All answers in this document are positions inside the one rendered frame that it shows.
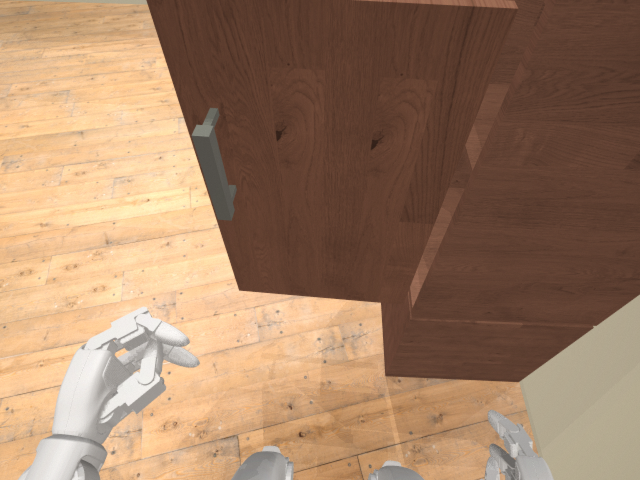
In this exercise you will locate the left robot thigh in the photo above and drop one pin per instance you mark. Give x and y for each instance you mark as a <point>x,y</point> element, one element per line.
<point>265,465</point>

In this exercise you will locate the robot left forearm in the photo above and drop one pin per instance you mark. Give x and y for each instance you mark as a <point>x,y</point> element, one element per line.
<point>65,457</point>

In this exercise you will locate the left robot hand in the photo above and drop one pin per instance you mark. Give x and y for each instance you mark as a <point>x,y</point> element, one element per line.
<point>85,407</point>

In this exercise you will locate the cupboard door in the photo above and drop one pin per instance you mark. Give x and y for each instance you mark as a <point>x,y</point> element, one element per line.
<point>341,123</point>

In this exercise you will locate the right robot hand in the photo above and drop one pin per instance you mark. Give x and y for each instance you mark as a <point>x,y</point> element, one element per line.
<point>527,466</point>

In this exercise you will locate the handle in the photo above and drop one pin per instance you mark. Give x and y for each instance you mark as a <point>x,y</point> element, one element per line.
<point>208,152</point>

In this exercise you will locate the robot right shin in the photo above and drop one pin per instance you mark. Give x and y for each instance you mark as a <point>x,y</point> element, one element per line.
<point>391,463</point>

